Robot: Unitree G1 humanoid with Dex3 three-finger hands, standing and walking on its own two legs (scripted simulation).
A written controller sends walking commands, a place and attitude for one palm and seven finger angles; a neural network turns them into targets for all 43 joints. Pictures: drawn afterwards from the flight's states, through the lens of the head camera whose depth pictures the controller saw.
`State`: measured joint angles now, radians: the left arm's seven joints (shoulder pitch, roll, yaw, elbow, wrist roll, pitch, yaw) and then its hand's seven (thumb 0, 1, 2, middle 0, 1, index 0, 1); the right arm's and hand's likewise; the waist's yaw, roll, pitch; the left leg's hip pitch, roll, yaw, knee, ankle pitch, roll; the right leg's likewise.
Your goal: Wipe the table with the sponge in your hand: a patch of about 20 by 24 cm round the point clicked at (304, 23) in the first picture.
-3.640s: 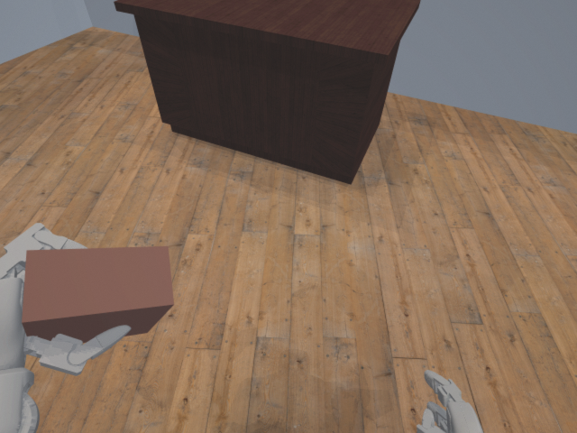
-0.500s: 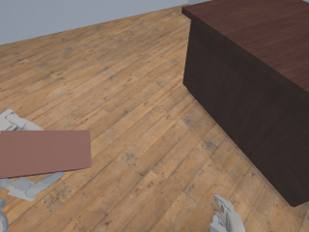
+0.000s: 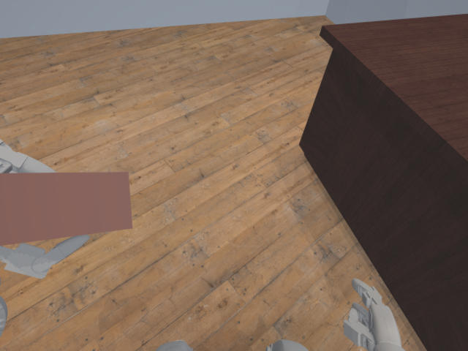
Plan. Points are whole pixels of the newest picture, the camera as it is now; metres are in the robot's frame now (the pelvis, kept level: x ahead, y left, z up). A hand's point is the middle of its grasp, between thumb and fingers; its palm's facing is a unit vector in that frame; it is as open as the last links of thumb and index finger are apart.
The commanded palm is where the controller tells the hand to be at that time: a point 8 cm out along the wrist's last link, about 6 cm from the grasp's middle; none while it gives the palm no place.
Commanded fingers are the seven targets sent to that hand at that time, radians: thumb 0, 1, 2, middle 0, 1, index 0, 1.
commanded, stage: walk to a spot facing it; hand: left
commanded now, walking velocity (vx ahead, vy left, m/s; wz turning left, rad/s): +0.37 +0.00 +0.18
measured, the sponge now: (78, 208) +0.25 +0.21 +0.18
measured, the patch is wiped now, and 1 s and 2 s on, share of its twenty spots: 0.00 0.00 0.00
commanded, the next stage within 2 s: turn to face it in 0.60 s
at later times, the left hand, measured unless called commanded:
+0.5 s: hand (82, 172) +0.29 +0.22 +0.19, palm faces +0.51 -0.73 -0.45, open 10.1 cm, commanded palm +0.22 +0.26 +0.19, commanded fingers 0.00 0.10 1.30 -1.20 -1.60 -1.20 -1.60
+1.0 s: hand (79, 141) +0.33 +0.23 +0.19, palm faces +0.67 -0.59 -0.45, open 10.1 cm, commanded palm +0.29 +0.25 +0.19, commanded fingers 0.00 0.10 1.30 -1.20 -1.60 -1.20 -1.60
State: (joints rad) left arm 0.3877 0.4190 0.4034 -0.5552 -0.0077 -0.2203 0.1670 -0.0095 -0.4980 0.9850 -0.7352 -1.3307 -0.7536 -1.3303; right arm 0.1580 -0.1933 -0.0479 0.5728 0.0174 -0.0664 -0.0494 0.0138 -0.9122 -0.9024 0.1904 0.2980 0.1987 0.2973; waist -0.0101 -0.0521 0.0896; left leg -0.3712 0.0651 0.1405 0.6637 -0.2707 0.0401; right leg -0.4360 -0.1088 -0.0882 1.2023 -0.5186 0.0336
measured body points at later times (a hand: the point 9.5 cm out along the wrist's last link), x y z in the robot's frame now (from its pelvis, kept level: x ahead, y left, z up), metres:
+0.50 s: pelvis +0.12 -0.05 +0.02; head +0.16 -0.05 +0.47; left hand +0.26 +0.25 +0.21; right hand +0.32 -0.28 -0.07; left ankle +0.14 +0.09 -0.67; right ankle +0.11 -0.15 -0.72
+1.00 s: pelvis +0.21 -0.06 +0.00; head +0.23 -0.08 +0.45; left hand +0.29 +0.26 +0.22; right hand +0.44 -0.17 -0.09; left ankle +0.19 +0.09 -0.72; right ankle +0.28 -0.14 -0.72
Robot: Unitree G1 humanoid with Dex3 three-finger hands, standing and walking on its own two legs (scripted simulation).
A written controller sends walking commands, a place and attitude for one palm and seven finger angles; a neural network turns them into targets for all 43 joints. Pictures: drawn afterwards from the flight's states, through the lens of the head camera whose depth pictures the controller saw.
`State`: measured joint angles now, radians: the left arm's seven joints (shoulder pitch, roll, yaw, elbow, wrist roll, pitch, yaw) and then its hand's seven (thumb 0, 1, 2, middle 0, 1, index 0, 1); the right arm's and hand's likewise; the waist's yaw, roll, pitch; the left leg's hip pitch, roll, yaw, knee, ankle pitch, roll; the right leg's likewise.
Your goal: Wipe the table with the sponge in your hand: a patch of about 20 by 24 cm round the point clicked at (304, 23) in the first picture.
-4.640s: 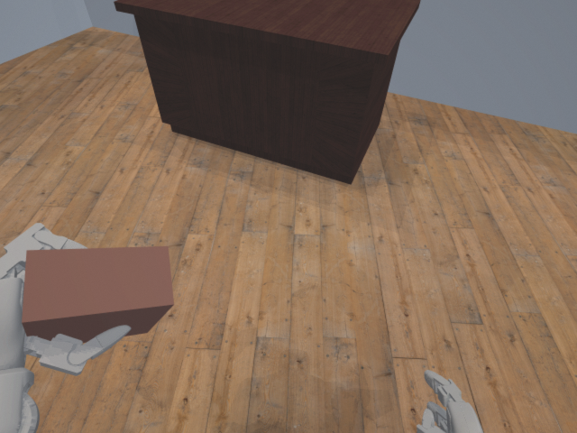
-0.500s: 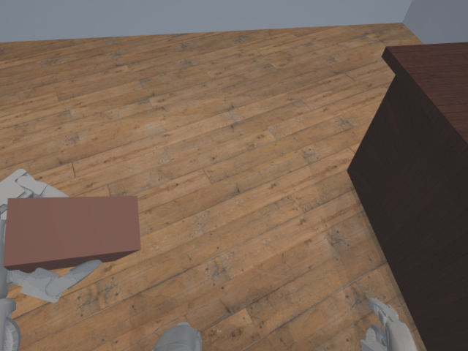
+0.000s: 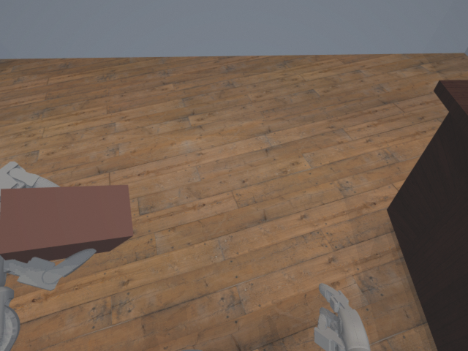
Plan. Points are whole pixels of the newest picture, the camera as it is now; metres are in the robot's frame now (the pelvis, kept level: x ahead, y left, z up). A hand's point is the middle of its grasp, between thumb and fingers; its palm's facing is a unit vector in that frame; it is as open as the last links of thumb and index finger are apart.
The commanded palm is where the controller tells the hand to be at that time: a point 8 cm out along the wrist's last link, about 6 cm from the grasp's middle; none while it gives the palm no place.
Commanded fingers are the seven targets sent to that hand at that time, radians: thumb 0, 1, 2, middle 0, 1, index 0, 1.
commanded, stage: turn to face it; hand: left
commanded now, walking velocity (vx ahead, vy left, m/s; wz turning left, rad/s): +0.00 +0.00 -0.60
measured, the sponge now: (85, 225) +0.21 +0.23 +0.18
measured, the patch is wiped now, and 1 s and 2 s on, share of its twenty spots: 0.00 0.00 0.00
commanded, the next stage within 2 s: none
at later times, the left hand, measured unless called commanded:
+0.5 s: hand (133, 200) +0.25 +0.18 +0.18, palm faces +0.18 -0.89 -0.42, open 10.1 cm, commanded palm +0.22 +0.22 +0.19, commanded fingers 0.00 0.10 1.30 -1.20 -1.60 -1.20 -1.60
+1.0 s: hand (228, 232) +0.22 +0.04 +0.19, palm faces -0.15 -0.86 -0.49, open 10.1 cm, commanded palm +0.20 +0.10 +0.19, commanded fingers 0.00 0.10 1.30 -1.20 -1.60 -1.20 -1.60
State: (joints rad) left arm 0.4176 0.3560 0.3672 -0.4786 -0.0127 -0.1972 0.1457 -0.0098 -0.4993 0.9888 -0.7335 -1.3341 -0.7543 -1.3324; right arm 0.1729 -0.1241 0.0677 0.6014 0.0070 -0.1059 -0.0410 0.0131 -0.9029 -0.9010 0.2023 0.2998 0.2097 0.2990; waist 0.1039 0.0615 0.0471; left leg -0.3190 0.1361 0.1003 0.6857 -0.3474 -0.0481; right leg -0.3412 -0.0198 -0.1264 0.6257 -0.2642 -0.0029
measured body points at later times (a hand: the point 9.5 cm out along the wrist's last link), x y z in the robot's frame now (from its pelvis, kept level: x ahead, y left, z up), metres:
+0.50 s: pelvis -0.02 +0.00 +0.01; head +0.00 +0.00 +0.46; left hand +0.24 +0.22 +0.20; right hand +0.08 -0.28 -0.06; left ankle -0.01 +0.13 -0.72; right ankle +0.00 -0.10 -0.68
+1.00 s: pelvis -0.09 -0.03 +0.01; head -0.06 -0.06 +0.46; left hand +0.22 +0.09 +0.22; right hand -0.09 -0.35 -0.07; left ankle -0.01 +0.08 -0.70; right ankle -0.06 -0.14 -0.72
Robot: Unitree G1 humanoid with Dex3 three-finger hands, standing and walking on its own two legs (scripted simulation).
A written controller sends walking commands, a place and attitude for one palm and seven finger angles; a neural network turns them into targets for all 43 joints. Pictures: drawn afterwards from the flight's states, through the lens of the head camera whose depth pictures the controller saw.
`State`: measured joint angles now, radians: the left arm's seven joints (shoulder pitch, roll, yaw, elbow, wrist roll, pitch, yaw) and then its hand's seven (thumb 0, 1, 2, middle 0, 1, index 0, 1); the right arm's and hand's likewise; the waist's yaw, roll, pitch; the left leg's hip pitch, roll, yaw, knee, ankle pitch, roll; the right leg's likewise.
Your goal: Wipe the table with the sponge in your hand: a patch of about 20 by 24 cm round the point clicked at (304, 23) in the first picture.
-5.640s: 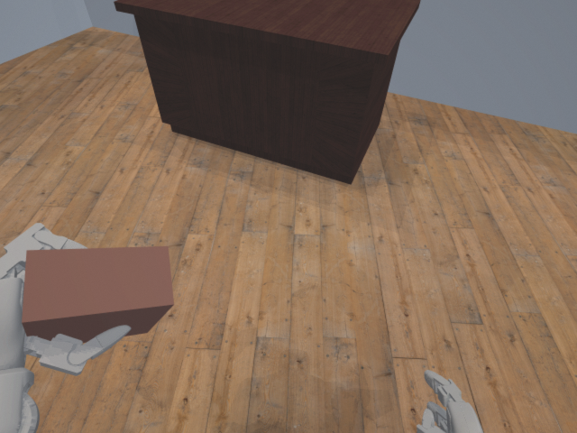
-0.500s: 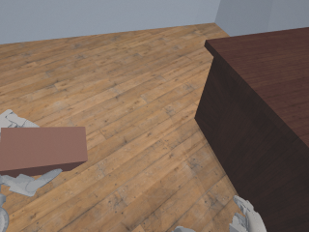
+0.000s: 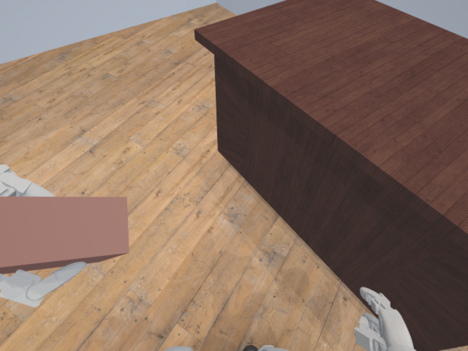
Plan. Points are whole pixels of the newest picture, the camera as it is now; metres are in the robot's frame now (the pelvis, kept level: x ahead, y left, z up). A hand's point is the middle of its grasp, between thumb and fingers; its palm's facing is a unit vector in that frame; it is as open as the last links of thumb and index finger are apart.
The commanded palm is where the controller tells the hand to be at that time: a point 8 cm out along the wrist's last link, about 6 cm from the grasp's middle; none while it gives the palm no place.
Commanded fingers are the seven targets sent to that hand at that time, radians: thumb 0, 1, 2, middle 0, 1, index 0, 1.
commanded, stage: turn to face it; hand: left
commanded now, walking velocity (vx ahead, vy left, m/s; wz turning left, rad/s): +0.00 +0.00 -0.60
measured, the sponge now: (76, 235) +0.22 +0.21 +0.16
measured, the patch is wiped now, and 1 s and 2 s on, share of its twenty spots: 0.00 0.00 0.00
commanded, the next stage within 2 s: none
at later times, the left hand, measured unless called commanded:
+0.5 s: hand (172, 260) +0.20 +0.09 +0.17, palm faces +0.05 -0.84 -0.54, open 10.1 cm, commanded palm +0.15 +0.16 +0.18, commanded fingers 0.00 0.10 1.30 -1.20 -1.60 -1.20 -1.60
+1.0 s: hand (241, 323) +0.14 +0.01 +0.18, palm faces -0.10 -0.87 -0.48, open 10.1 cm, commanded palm +0.12 +0.06 +0.18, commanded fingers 0.00 0.10 1.30 -1.20 -1.60 -1.20 -1.60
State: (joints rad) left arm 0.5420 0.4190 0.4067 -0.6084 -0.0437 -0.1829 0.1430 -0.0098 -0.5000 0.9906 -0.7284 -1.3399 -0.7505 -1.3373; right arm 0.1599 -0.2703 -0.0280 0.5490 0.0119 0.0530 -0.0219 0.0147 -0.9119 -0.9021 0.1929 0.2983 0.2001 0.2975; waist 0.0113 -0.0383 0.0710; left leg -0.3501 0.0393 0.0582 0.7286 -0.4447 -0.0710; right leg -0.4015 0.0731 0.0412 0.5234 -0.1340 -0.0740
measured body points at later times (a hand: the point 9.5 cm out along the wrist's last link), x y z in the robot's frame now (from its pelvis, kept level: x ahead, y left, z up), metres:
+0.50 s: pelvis -0.09 -0.05 -0.01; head -0.04 -0.10 +0.44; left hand +0.19 +0.13 +0.20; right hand +0.00 -0.32 -0.12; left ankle -0.05 +0.10 -0.66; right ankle -0.05 -0.15 -0.73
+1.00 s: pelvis -0.18 -0.07 -0.01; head -0.16 -0.10 +0.44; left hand +0.14 +0.06 +0.20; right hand -0.13 -0.33 -0.10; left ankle -0.07 +0.07 -0.73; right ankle -0.21 -0.18 -0.73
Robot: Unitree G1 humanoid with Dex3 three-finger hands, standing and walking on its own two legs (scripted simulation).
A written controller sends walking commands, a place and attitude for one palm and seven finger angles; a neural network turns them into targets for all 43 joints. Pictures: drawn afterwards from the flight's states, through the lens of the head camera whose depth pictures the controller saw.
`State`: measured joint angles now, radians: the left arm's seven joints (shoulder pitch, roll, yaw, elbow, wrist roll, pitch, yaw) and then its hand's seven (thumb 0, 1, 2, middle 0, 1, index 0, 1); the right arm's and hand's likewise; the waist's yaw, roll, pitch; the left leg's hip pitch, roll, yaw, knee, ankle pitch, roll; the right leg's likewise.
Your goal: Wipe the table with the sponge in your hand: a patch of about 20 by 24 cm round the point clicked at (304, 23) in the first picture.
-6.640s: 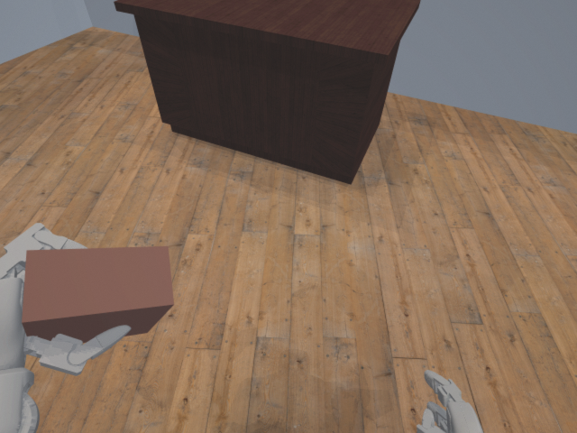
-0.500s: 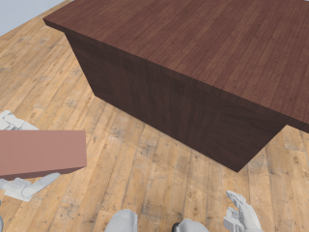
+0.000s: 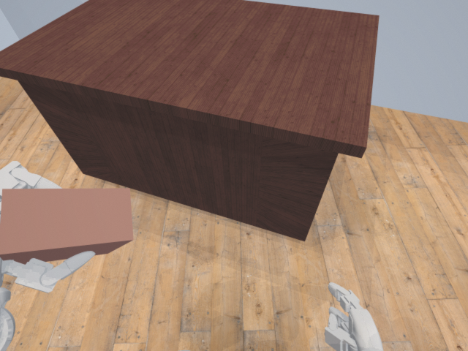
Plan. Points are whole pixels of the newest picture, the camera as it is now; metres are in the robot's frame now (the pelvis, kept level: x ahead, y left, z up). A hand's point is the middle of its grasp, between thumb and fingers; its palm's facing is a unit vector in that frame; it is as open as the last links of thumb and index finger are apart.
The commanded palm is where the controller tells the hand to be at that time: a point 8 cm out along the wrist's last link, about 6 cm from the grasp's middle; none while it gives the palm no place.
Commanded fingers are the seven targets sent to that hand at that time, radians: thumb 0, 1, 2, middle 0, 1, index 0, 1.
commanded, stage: turn to face it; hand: left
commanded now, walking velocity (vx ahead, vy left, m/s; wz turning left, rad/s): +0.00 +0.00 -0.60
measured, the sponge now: (84, 227) +0.22 +0.22 +0.16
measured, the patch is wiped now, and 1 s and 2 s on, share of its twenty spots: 0.00 0.00 0.00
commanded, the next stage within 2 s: take the last steps up to it in 1.10 s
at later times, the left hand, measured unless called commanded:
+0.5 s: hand (135, 250) +0.19 +0.14 +0.18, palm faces +0.15 -0.88 -0.45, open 10.1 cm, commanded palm +0.15 +0.18 +0.19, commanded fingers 0.00 0.10 1.30 -1.20 -1.60 -1.20 -1.60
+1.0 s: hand (243, 304) +0.15 +0.01 +0.19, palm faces -0.11 -0.86 -0.50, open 10.1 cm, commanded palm +0.12 +0.08 +0.19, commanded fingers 0.00 0.10 1.30 -1.20 -1.60 -1.20 -1.60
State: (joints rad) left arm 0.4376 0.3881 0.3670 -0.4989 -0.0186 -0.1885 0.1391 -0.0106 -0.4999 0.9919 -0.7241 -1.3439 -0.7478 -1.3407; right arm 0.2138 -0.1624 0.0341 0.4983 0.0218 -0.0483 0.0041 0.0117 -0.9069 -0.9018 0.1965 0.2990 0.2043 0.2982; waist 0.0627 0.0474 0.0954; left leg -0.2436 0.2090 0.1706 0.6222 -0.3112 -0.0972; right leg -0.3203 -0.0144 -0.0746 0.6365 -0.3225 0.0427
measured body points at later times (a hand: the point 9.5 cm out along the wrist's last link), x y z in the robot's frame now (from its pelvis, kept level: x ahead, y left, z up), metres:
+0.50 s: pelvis -0.08 -0.04 +0.01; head -0.06 -0.04 +0.45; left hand +0.18 +0.18 +0.20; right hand +0.02 -0.32 -0.07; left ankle -0.04 +0.10 -0.72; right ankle -0.05 -0.12 -0.67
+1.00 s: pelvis -0.16 -0.08 +0.01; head -0.13 -0.10 +0.46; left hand +0.15 +0.06 +0.21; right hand -0.15 -0.39 -0.08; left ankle -0.11 +0.04 -0.72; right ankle -0.11 -0.18 -0.72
